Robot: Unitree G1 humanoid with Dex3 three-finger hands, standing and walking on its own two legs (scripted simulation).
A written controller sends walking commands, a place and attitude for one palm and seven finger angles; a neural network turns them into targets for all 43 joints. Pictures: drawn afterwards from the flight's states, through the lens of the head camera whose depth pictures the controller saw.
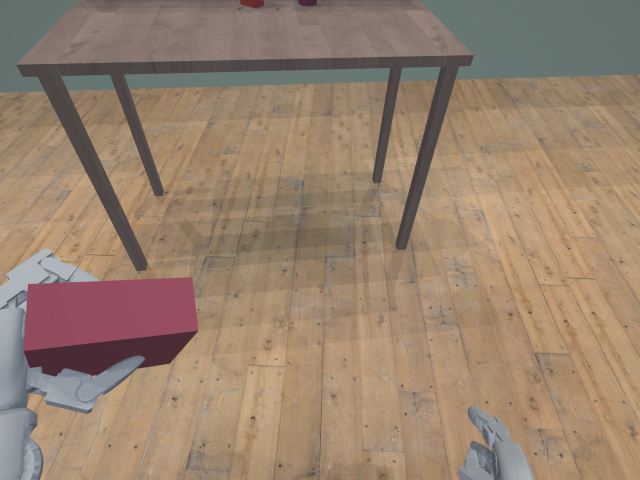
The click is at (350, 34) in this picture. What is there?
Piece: table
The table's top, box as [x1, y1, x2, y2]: [16, 0, 473, 76]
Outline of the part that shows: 16,64 22,76 452,66 470,65 473,55 419,0 317,0 317,3 314,6 302,6 298,3 298,0 264,0 264,5 257,8 241,5 239,0 78,0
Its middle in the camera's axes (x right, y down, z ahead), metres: -0.19 -0.65 +1.19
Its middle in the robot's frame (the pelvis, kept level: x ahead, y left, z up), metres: +1.32 +0.28 +0.05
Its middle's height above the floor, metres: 0.82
